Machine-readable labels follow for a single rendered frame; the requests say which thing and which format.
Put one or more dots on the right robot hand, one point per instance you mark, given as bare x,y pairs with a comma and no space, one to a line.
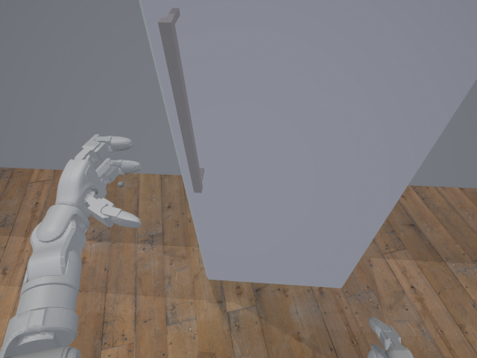
390,340

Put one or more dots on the left robot hand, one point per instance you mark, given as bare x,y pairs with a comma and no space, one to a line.
79,178

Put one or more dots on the handle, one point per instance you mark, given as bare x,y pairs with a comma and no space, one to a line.
172,55

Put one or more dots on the fridge door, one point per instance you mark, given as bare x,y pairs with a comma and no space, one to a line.
310,118

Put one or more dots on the left robot forearm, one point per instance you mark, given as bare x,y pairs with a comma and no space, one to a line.
46,317

